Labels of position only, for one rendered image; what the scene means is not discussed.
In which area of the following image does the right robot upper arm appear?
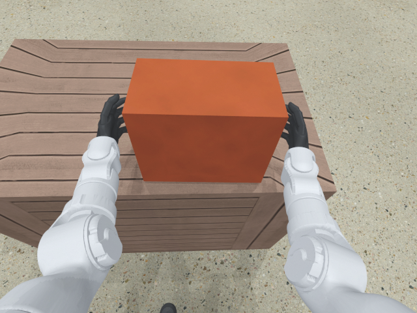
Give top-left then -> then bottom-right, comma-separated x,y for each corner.
284,234 -> 416,313

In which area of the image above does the right robot hand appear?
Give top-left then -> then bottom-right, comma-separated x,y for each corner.
281,102 -> 309,149

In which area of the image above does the left robot upper arm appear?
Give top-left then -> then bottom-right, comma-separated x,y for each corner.
0,214 -> 122,313

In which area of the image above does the left robot hand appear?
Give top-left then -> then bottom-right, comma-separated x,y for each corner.
96,93 -> 127,144

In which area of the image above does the pedestal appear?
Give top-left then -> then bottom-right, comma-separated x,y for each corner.
0,39 -> 337,253

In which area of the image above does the robot left forearm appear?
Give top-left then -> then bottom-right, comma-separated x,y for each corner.
37,136 -> 121,273

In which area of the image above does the robot right forearm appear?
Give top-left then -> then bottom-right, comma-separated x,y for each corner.
281,147 -> 354,251

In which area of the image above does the carton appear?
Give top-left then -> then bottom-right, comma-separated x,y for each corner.
122,58 -> 289,183

